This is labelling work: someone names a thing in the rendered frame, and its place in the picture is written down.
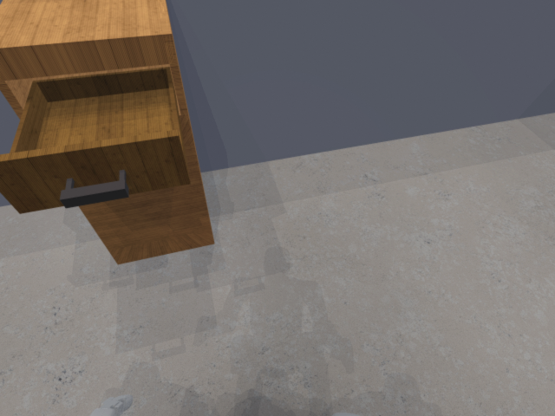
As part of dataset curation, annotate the left robot hand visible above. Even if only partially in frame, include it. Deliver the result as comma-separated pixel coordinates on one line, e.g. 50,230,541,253
89,394,133,416

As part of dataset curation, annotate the handle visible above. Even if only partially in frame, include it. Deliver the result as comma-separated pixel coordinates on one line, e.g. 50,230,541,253
60,170,129,208

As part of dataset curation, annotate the cabinet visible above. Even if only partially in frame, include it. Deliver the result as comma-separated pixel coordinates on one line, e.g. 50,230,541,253
0,0,215,264

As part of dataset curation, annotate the drawer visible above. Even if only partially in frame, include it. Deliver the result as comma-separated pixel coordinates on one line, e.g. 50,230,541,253
0,67,191,214

